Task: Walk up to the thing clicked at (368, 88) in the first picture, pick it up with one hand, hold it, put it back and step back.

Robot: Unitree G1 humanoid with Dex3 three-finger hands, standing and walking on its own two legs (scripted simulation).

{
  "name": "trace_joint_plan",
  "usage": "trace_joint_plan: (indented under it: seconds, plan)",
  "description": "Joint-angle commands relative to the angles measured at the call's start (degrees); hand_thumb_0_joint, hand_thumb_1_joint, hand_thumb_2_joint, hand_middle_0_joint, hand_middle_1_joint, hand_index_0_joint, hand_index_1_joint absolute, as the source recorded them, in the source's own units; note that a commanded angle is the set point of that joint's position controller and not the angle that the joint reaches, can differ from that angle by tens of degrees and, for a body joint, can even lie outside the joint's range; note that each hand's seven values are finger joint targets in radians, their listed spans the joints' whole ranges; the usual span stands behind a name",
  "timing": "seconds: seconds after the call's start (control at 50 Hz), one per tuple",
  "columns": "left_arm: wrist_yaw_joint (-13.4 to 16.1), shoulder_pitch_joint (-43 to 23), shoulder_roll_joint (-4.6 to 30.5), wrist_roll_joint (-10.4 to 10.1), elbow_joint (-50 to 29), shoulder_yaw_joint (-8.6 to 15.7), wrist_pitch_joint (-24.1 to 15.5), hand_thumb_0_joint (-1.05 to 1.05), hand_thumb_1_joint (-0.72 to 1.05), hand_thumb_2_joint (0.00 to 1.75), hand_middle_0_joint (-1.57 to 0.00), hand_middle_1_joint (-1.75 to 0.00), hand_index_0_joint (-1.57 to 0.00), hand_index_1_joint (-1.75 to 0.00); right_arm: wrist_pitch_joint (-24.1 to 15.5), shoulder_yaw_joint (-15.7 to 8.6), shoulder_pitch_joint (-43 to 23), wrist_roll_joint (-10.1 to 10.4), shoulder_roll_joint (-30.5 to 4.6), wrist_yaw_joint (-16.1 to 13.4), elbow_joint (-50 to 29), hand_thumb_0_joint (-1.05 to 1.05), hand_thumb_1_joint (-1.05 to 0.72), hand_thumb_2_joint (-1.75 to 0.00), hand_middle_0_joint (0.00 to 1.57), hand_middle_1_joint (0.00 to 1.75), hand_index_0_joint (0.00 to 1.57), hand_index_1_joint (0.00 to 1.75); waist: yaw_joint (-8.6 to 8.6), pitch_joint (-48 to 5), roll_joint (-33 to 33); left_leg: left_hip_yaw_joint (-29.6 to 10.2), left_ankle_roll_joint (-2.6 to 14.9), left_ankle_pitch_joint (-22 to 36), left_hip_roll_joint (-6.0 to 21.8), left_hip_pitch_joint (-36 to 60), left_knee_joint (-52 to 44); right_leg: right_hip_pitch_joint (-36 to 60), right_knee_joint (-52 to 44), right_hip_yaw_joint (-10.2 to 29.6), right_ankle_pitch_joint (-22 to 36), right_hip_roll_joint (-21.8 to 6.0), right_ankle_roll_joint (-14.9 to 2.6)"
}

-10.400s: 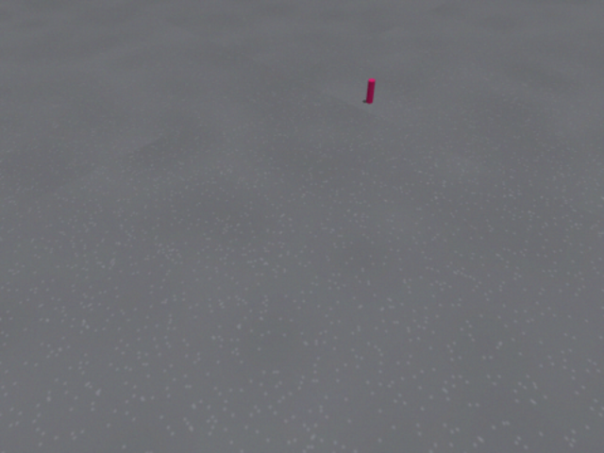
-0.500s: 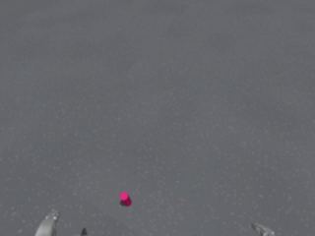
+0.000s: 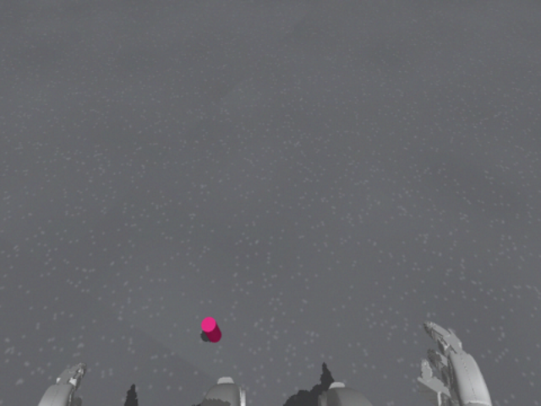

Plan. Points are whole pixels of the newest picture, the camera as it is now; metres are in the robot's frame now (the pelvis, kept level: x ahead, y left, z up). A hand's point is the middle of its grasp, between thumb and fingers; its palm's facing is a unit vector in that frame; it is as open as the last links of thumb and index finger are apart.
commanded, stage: go down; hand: left
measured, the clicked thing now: (212, 330) +0.38 +0.20 -0.62
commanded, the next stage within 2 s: none
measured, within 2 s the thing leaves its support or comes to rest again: neither
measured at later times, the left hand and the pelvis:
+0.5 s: hand (102, 381) +0.20 +0.31 -0.18, palm faces +0.09 -0.97 -0.23, open 17.3 cm; pelvis -0.04 +0.00 -0.09, yaw -1 degrees
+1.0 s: hand (106, 345) +0.27 +0.35 -0.26, palm faces +0.08 -0.99 -0.13, open 17.1 cm; pelvis -0.08 +0.00 -0.22, yaw -4 degrees
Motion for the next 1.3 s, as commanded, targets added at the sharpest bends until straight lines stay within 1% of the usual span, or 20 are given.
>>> trace_joint_plan:
  seconds: [0.0, 0.1, 0.18, 0.22, 0.24, 0.32, 0.36, 0.4, 0.42, 0.48, 0.56, 0.58, 0.68, 0.78, 0.88, 0.9, 1.02, 1.16, 1.2, 1.28]
  plan:
    - [-0.52, 4.28, 11.27, -0.29, -7.53, 5.32, -2.59, 0.00, -0.60, 0.05, -0.10, -0.10, -0.10, -0.10, -3.60, -3.79, 1.33, -0.37, -8.24, -0.66, -7.27, 0.00, -0.83, -0.88, 0.20, 0.30, 0.20, 0.30, 0.10, -12.64, 4.30, 0.52, 1.56, 18.59, -1.49, 9.15, -5.48, 2.60, -5.30, 1.18, 17.37, 1.40, -1.15]
    - [-1.10, 5.57, 12.35, -1.00, -10.87, 6.93, -4.58, 0.00, -0.58, 0.06, -0.10, -0.10, -0.09, -0.11, -3.97, -4.35, 1.43, -0.53, -8.71, -0.30, -7.93, 0.00, -0.84, -0.88, 0.20, 0.30, 0.20, 0.30, 0.64, -15.13, 4.85, -0.01, 1.50, 21.15, -1.32, 8.06, -3.06, 0.53, -2.18, 0.96, 18.62, 1.47, -1.34]
    - [-1.33, 7.22, 11.94, -1.52, -11.27, 7.56, -5.52, 0.00, -0.55, 0.06, -0.09, -0.10, -0.09, -0.10, -3.94, -4.35, 1.04, -0.57, -8.58, -0.11, -8.66, 0.00, -0.86, -0.89, 0.20, 0.30, 0.20, 0.30, 0.74, -15.46, 3.49, 0.34, 1.85, 18.42, -1.66, 4.96, -1.14, -0.37, -1.63, 1.38, 17.40, 1.30, -1.18]
    - [-1.45, 1.17, 13.58, -1.55, -13.37, 8.17, -6.77, 0.00, -0.54, 0.05, -0.09, -0.09, -0.09, -0.09, -4.26, -4.39, 0.55, -0.62, -8.90, -0.02, -8.74, 0.00, -0.86, -0.89, 0.20, 0.30, 0.20, 0.30, 0.00, -14.77, 5.06, -0.04, 1.73, 15.51, -1.46, 3.47, -0.65, -3.17, -0.28, 1.38, 14.51, 1.29, -1.40]
    - [-1.48, 2.12, 13.70, -1.67, -8.51, 9.11, -7.22, 0.00, -0.54, 0.05, -0.09, -0.09, -0.09, -0.08, -4.29, -4.41, 0.81, -0.62, -9.12, -0.02, -7.96, 0.00, -0.87, -0.89, 0.20, 0.30, 0.20, 0.30, -0.26, -13.41, 4.19, -0.16, 1.68, 14.17, -1.38, 1.79, -0.14, -4.60, 0.63, 1.29, 13.13, 1.32, -1.43]
    - [-3.76, -14.37, 16.51, -3.28, -5.15, 10.80, -14.74, 0.00, -0.57, 0.04, -0.09, -0.09, -0.09, -0.08, -5.93, -4.23, -1.12, -0.81, -9.55, 0.25, -6.88, 0.00, -0.89, -0.89, 0.20, 0.30, 0.20, 0.30, -1.67, -11.27, 4.02, -0.28, 2.03, 3.40, -1.39, -7.89, 5.84, -15.71, 6.84, 1.78, 4.12, 1.13, -1.57]
    - [-6.13, -16.09, 18.44, -4.61, -2.82, 12.50, -19.30, 0.00, -0.52, 0.03, -0.08, -0.05, -0.08, -0.04, -6.75, -4.26, -0.71, -0.72, -10.24, 0.43, -6.16, 0.00, -0.91, -0.90, 0.20, 0.30, 0.20, 0.30, -0.92, -13.95, 5.39, -1.50, 1.87, -0.38, -1.22, -10.65, 7.83, -20.24, 10.93, 1.99, 0.94, 1.05, -1.66]
    - [-9.16, -16.98, 16.48, -5.87, -0.06, 11.21, -23.03, 0.00, -0.50, 0.02, -0.07, -0.02, -0.07, -0.02, -7.16, -4.04, -0.73, -0.79, -10.44, 0.46, -6.22, 0.00, -0.90, -0.90, 0.20, 0.30, 0.20, 0.30, -1.20, -18.08, 6.13, -2.14, 1.59, -1.50, -1.13, -10.82, 9.97, -23.34, 13.76, 2.11, -0.13, 0.94, -1.73]
    - [-10.18, -17.43, 19.60, -6.68, 0.31, 14.07, -24.43, 0.00, -0.53, 0.01, -0.07, -0.02, -0.07, -0.02, -7.03, -4.50, -0.33, -0.83, -11.55, 0.47, -5.88, 0.00, -0.89, -0.89, 0.20, 0.30, 0.20, 0.30, -0.06, -19.80, 6.79, -2.38, 1.39, -1.38, -1.13, -11.82, 11.24, -24.10, 15.02, 2.76, -0.80, 0.59, -1.87]
    - [-12.97, -19.94, 25.21, -7.60, 3.84, 17.80, -27.09, 0.00, -0.49, 0.01, -0.06, -0.02, -0.06, -0.01, -6.36, -4.11, -0.27, -0.66, -13.01, 0.59, -4.65, 0.00, -0.88, -0.89, 0.20, 0.30, 0.20, 0.30, 1.67, -24.91, 8.31, -3.01, 1.08, 0.84, -1.09, -13.74, 14.86, -27.57, 19.24, 2.75, 0.17, 0.73, -2.07]
    - [-15.83, -19.35, 25.27, -8.84, 12.09, 20.62, -29.18, 0.00, -0.45, 0.03, -0.04, -0.01, -0.04, -0.01, -5.19, -3.19, -0.82, -0.49, -13.73, 1.06, -4.10, 0.00, -0.87, -0.89, 0.20, 0.30, 0.20, 0.30, 3.59, -29.01, 8.55, -4.05, 1.11, 6.33, -0.99, -14.78, 18.62, -32.97, 24.99, 0.86, 3.81, 1.24, -2.64]
    - [-16.53, -20.44, 27.39, -9.28, 11.87, 22.21, -29.73, 0.00, -0.44, 0.03, -0.04, -0.01, -0.04, 0.00, -4.99, -3.13, -0.68, -0.64, -14.17, 1.19, -3.59, 0.00, -0.87, -0.89, 0.20, 0.30, 0.20, 0.30, 4.31, -30.29, 8.36, -3.89, 1.22, 8.31, -1.11, -15.44, 19.99, -32.92, 25.94, 0.78, 5.08, 1.28, -2.78]
    - [-20.77, -29.58, 31.96, -10.49, 10.84, 24.58, -32.99, 0.00, -0.47, 0.05, -0.03, -0.02, -0.03, -0.02, -4.50, -3.23, -0.73, -0.96, -14.76, 1.35, -1.88, 0.00, -0.88, -0.90, 0.20, 0.30, 0.20, 0.30, 2.85, -33.08, 8.28, -3.58, 1.69, 7.08, -0.89, -19.03, 24.95, -36.60, 29.57, 0.89, 4.20, 1.62, -2.80]
    - [-23.63, -38.62, 36.18, -12.27, 14.64, 27.62, -36.62, 0.00, -0.46, 0.09, -0.01, -0.04, -0.02, -0.04, -4.95, -2.73, -0.76, -1.21, -15.18, 0.98, -0.09, 0.00, -0.88, -0.90, 0.20, 0.30, 0.20, 0.30, 0.80, -29.54, 4.79, -2.25, 2.30, -3.35, -0.93, -30.43, 30.32, -39.66, 30.28, 2.79, -3.83, 1.66, -2.18]
    - [-27.70, -41.97, 37.46, -12.39, 19.40, 26.90, -37.60, 0.00, -0.43, 0.08, -0.02, -0.05, -0.02, -0.04, -5.03, -1.67, -1.23, -1.76, -15.32, 0.79, 0.18, 0.00, -0.87, -0.90, 0.20, 0.30, 0.20, 0.30, 0.74, -31.42, 6.53, -1.63, 2.17, -6.28, -1.02, -34.58, 33.55, -42.05, 32.40, 3.36, -6.63, 1.71, -2.36]
    - [-28.16, -42.77, 40.24, -12.30, 19.03, 28.23, -37.60, 0.00, -0.44, 0.08, -0.02, -0.05, -0.02, -0.04, -5.05, -1.43, -0.71, -1.85, -15.67, 0.85, 0.50, 0.00, -0.88, -0.90, 0.20, 0.30, 0.20, 0.30, 1.37, -32.90, 7.30, -1.45, 2.08, -5.34, -0.99, -34.31, 34.35, -41.66, 33.06, 3.28, -5.99, 1.72, -2.35]
    - [-29.68, -42.12, 44.05, -12.76, 20.05, 31.49, -37.33, 0.00, -0.52, 0.10, -0.02, -0.07, -0.02, -0.07, -4.57, -0.71, -0.06, -1.79, -17.28, 0.91, 1.67, 0.00, -0.88, -0.90, 0.20, 0.30, 0.20, 0.30, 3.30, -36.83, 11.01, -3.24, 1.58, 0.48, -0.58, -30.58, 35.77, -46.30, 40.02, -0.39, -0.81, 2.30, -3.14]
    - [-30.74, -45.46, 44.52, -13.81, 18.42, 31.93, -37.65, 0.00, -0.55, 0.08, -0.02, -0.07, -0.03, -0.07, -4.12, -0.57, -1.36, -1.64, -17.78, 1.03, 2.10, 0.00, -0.89, -0.90, 0.20, 0.30, 0.20, 0.30, 2.60, -32.69, 12.99, -4.52, 1.47, -2.90, 0.03, -33.17, 37.25, -53.06, 43.73, -1.25, -2.46, 2.48, -3.20]
    - [-31.30, -46.06, 42.94, -14.19, 20.31, 31.36, -37.93, 0.00, -0.56, 0.09, -0.02, -0.08, -0.03, -0.07, -4.04, -0.65, -1.38, -1.70, -17.90, 1.03, 2.42, 0.00, -0.89, -0.90, 0.20, 0.30, 0.20, 0.30, 1.31, -31.26, 11.74, -4.64, 1.65, -3.81, -0.05, -35.44, 38.48, -54.10, 44.48, -1.51, -2.87, 2.42, -3.15]
    - [-32.64, -50.18, 45.50, -14.46, 20.22, 32.03, -38.75, 0.00, -0.57, 0.07, -0.03, -0.08, -0.04, -0.07, -4.21, -0.34, -0.96, -2.18, -18.35, 1.06, 2.83, 0.00, -0.89, -0.90, 0.20, 0.30, 0.20, 0.30, 0.73, -32.43, 11.86, -3.98, 1.88, -3.19, -0.12, -36.72, 41.33, -54.73, 45.71, -1.29, -2.70, 2.38, -3.10]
